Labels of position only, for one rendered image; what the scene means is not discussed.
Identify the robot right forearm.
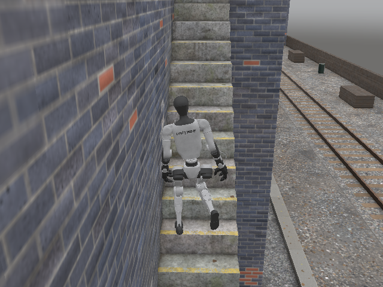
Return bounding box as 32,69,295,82
211,142,225,169

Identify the left robot thigh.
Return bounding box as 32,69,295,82
172,166,184,197

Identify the robot right hand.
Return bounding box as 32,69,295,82
214,165,228,181

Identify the robot right upper arm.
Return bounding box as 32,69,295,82
197,119,216,152

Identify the robot left hand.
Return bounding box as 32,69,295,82
162,170,173,182

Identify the robot left forearm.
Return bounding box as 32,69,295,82
162,151,170,173

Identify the robot left foot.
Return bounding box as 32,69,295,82
175,221,183,235

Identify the robot left upper arm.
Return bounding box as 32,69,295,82
162,124,172,158

